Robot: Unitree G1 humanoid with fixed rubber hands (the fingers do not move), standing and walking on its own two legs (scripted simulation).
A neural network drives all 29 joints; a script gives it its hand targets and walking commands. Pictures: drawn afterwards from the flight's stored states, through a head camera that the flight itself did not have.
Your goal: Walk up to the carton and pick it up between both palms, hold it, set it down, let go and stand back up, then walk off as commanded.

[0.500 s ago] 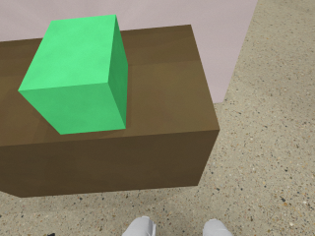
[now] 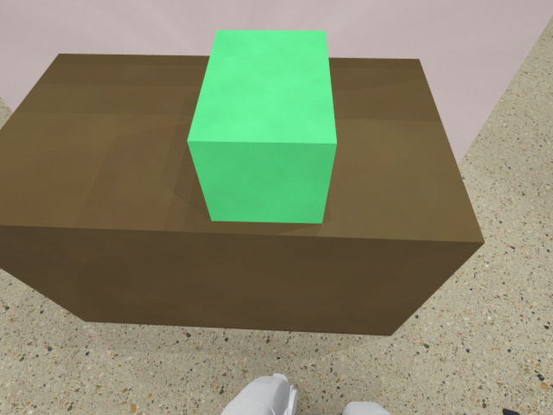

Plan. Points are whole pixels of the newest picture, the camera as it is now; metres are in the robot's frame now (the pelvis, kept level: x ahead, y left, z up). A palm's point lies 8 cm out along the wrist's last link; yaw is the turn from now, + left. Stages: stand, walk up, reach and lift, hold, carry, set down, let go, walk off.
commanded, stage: walk up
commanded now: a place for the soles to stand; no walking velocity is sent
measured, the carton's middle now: (268, 125) +0.62 +0.04 +0.02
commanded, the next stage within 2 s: none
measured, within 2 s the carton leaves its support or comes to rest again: neither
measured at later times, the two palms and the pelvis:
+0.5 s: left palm out of the picture -0.04 +0.43 -0.15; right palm out of the picture +0.05 -0.22 -0.07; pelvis -0.03 +0.11 -0.01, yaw +1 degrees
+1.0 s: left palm out of the picture -0.07 +0.34 -0.14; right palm out of the picture -0.04 -0.33 -0.13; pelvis -0.10 -0.01 -0.04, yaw -2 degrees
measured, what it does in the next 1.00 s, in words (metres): steps on the spot: left foot, then right foot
